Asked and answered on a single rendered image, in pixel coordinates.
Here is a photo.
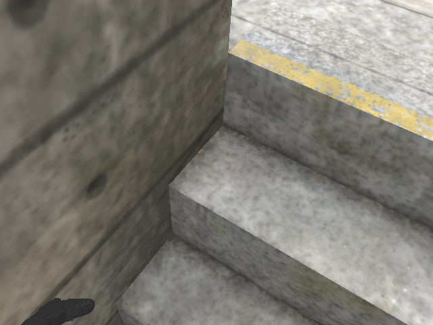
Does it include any left robot hand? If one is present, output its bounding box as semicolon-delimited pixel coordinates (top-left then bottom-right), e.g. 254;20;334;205
21;298;95;325

